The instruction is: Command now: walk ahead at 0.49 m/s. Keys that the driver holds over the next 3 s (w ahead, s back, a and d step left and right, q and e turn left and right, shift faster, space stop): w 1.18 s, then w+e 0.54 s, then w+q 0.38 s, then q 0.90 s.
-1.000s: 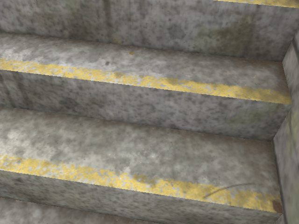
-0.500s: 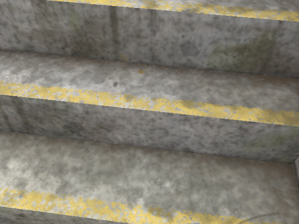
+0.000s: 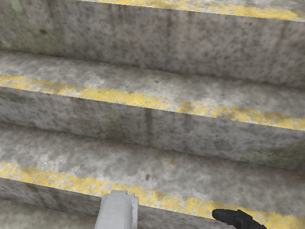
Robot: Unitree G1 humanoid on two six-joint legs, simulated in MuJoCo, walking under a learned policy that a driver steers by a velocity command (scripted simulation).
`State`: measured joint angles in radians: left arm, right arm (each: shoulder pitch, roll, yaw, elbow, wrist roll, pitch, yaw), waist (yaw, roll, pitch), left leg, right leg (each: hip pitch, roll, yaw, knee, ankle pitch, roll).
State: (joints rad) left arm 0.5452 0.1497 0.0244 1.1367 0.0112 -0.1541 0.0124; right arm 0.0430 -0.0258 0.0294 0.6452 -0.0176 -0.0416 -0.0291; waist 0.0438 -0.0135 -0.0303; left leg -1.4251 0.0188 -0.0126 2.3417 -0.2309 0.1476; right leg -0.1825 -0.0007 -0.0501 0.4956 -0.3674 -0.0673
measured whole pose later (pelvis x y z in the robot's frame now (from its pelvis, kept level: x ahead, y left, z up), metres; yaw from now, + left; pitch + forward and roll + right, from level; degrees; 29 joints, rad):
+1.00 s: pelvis +0.51 +0.08 +0.41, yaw +1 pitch +3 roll -1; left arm 0.49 0.14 0.02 1.11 0.01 -0.14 0.02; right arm 0.04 -0.02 0.04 0.62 -0.01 -0.06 -0.04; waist 0.02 0.03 -0.05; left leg -1.32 -0.06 -0.11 2.23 -0.15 0.16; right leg -0.25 0.05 -0.13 0.55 -0.36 -0.09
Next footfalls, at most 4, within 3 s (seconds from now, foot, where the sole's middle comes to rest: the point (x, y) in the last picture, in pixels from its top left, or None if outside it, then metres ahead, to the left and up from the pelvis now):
0.18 left None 0.30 0.17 -0.54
0.68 right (165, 182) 0.51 0.02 -0.35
1.26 left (92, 86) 0.73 0.26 -0.15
1.80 right None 0.90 -0.20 0.07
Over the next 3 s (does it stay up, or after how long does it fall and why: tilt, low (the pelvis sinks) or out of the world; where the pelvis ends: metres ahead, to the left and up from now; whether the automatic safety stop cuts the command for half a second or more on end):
stays up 1.11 -0.19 1.01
